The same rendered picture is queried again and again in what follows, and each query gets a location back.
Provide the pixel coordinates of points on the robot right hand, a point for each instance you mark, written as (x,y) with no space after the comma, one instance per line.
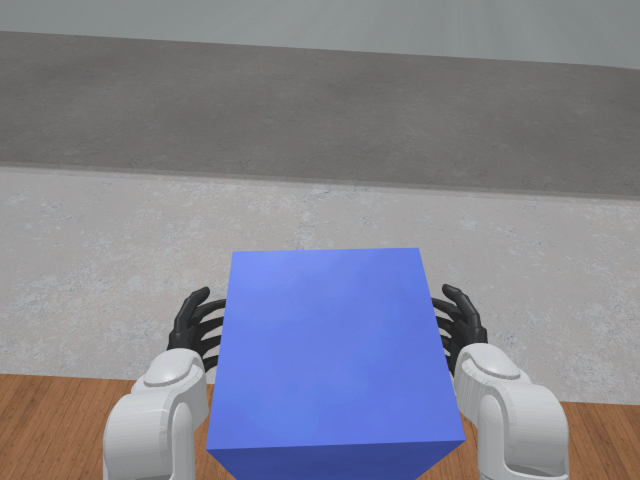
(466,328)

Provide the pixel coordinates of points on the left robot forearm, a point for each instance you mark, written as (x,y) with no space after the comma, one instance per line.
(149,434)

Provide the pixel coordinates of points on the carton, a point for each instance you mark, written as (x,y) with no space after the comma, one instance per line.
(331,367)

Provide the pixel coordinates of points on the right robot forearm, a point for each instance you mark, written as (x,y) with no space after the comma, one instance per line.
(522,428)

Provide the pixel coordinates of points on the robot left hand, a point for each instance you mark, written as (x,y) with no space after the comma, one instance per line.
(188,331)

